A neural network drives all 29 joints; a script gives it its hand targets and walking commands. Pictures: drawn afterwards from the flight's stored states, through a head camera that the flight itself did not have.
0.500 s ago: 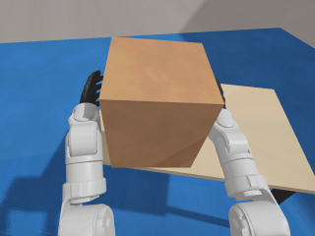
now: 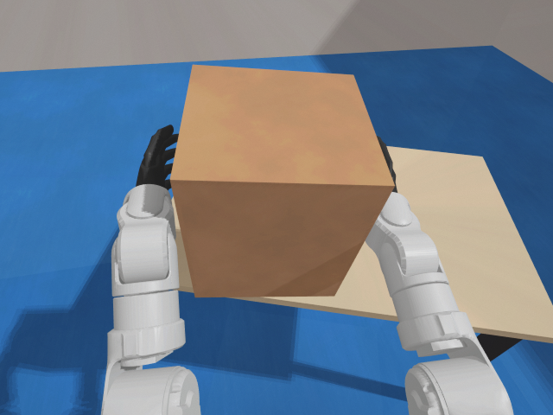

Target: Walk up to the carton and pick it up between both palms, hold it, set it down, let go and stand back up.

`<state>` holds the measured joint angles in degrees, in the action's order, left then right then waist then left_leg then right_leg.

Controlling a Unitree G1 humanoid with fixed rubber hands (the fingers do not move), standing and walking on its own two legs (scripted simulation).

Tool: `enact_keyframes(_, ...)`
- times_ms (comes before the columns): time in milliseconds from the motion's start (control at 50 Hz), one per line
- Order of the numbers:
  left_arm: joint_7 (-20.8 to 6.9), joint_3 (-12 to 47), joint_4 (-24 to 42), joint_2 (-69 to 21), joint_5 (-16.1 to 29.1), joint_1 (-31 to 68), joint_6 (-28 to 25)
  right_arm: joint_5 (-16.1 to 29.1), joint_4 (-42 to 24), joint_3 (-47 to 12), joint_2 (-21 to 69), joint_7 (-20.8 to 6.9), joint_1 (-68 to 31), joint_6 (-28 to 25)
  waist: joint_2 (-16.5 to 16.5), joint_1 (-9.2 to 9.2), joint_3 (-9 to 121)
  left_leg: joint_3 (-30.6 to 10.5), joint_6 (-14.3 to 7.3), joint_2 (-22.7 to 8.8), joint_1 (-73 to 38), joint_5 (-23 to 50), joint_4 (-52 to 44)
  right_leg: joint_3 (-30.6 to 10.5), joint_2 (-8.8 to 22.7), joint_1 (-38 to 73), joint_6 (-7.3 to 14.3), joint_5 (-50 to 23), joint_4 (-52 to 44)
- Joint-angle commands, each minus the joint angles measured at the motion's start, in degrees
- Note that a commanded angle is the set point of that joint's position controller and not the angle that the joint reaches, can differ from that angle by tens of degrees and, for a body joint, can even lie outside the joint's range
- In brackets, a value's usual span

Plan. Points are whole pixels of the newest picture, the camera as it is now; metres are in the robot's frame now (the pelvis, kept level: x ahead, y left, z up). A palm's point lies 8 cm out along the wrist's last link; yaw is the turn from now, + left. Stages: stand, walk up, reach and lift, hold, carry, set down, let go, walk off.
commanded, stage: hold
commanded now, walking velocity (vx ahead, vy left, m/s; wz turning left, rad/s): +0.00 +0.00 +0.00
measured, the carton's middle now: (270, 191) +0.36 +0.00 +0.15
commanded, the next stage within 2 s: set down in 0.50 s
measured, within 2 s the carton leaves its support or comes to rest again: neither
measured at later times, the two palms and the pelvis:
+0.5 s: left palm (155, 186) +0.35 +0.15 +0.18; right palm (382, 191) +0.35 -0.15 +0.16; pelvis -0.01 +0.00 +0.00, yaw +0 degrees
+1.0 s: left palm (174, 188) +0.38 +0.13 +0.15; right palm (384, 202) +0.35 -0.17 +0.12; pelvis +0.00 -0.01 +0.00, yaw +0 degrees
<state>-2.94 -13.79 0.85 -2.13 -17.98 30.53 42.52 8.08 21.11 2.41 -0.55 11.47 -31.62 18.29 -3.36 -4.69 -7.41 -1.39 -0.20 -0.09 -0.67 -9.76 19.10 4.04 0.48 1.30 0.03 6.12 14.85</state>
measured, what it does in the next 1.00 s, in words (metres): stands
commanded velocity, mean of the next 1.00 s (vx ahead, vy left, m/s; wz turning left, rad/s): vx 0.00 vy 0.00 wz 0.00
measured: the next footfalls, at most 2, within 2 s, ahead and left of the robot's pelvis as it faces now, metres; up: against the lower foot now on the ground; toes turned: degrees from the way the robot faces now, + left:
none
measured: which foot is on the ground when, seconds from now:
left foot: down 0.00-1.00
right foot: down 0.00-1.00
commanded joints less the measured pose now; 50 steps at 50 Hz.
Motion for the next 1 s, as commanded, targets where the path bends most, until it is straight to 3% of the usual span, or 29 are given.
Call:
enact_keyframes(0,-6.98,29.44,9.87,-28.04,9.54,33.07,-4.13,5.04,-20.87,-25.95,27.37,-6.78,-41.39,-5.52,5.67,-0.83,30.74,2.13,2.16,2.34,-4.74,18.76,-0.77,1.35,-3.28,9.65,-1.08,-11.56,1.12)
enact_keyframes(100,-6.94,28.18,7.58,-27.51,9.42,33.34,-4.01,4.47,-20.52,-25.47,27.22,-6.99,-42.96,-5.4,3.98,-0.22,29.47,2.24,1.54,2.18,-3.75,15.12,-1.62,1.49,-3.24,8.6,-0.94,-8.59,0.54)
enact_keyframes(180,-6.98,28.09,7.82,-27.54,9.12,33.41,-3.72,4.34,-19.46,-25.18,27.22,-7.07,-42.24,-5.22,5.31,-0.38,28.18,2.57,1.49,2.22,-3.29,15.69,-1.78,1.27,-2.96,8.96,-0.82,-9.18,0.63)
enact_keyframes(320,-7.44,26.83,7.62,-27.08,8.44,33.79,-3.7,4.33,-19.1,-24.83,27.48,-7.06,-42.46,-5.21,4.24,-0.01,28.8,2.76,1.15,2.32,-2.96,14.61,-2.15,1.19,-2.74,10.05,-1.12,-9.33,0.51)
enact_keyframes(400,-7.63,25.43,4.58,-26.97,8.01,35.84,-3.97,3.0,-16.81,-23.03,27.81,-7.25,-44.43,-5.38,3.89,-0.07,26.33,3.16,0.39,2.29,-0.28,8.25,-3.49,1.29,-2.34,8.74,-1.14,-4.31,-0.01)
enact_keyframes(460,-7.55,25.94,4.35,-27.67,8.21,35.53,-4.23,2.91,-17.06,-23.08,28.48,-7.37,-44.78,-5.95,4.28,0.14,27.94,3.39,0.31,2.47,-0.65,8.35,-3.57,1.14,-2.28,9.04,-1.16,-4.66,-0.07)
enact_keyframes(500,-7.65,27.58,4.16,-27.91,8.49,35.03,-4.57,3.19,-17.17,-21.13,27.85,-7.21,-44.67,-6.34,4.96,-1.03,29.07,3.68,0.77,1.71,-0.91,9.64,-2.27,2.13,-3.12,9.78,-1.82,-7.19,0.52)
enact_keyframes(560,-7.69,27.2,3.16,-28.37,8.78,36.02,-5.98,1.77,-16.56,-20.39,27.58,-7.28,-45.08,-7.22,4.62,-1.41,28.95,3.53,0.89,1.7,-0.47,8.13,-2.39,2.64,-3.17,9.16,-2.07,-6.19,0.54)
enact_keyframes(640,-7.87,25.74,0.36,-27.8,7.65,35.7,-8.54,-0.62,-14.67,-18.87,27.24,-7.87,-44.6,-9.9,4.27,-1.23,28.66,3.78,0.61,1.72,0.44,5.53,-3.09,2.99,-2.64,9.22,-2.38,-5.27,0.6)
enact_keyframes(860,-7.83,20.89,-9.24,-26.39,4.33,31.39,-18.19,-7.89,-6.99,-14.58,25.84,-9.89,-40.71,-21.87,2.71,1.42,24.5,4.94,-0.25,1.54,2.33,0.65,-5.39,3.52,-1.08,10.28,-2.48,-3.19,-0.2)
enact_keyframes(980,-6.42,25.19,-7.65,-28.68,6.26,30.71,-21.75,-8.16,-7.79,-16.29,25.84,-9.49,-39.83,-26.19,3.04,0.47,29.22,4.11,1.3,1.6,-0.86,10.39,-2.71,3.84,-1.54,11.77,-2.44,-13.4,1.22)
